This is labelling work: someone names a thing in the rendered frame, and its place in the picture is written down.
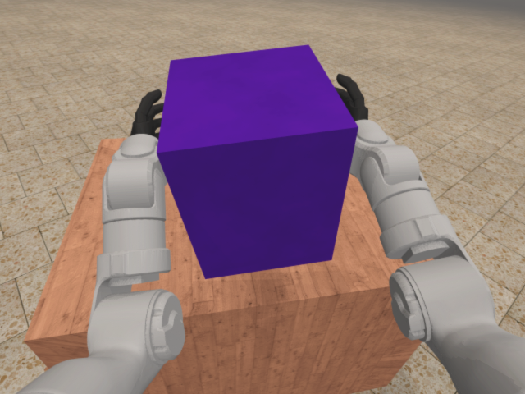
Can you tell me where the robot right upper arm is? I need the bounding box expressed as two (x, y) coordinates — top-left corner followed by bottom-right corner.
(389, 255), (525, 394)

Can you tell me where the left robot forearm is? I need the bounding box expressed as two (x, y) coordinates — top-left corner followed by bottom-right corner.
(87, 134), (171, 350)

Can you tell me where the right robot forearm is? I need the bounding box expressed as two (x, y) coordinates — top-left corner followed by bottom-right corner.
(349, 120), (495, 318)

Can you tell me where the carton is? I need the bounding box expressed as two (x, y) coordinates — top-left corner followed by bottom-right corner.
(157, 45), (358, 279)

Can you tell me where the robot left upper arm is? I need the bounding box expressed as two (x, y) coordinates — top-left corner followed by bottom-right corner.
(16, 289), (185, 394)

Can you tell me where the right robot hand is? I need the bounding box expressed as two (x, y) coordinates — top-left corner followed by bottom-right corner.
(335, 74), (368, 121)

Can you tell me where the left robot hand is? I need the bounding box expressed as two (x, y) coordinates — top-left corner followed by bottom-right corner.
(130, 89), (164, 139)

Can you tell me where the pedestal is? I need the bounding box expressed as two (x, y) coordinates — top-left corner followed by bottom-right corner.
(24, 138), (434, 394)

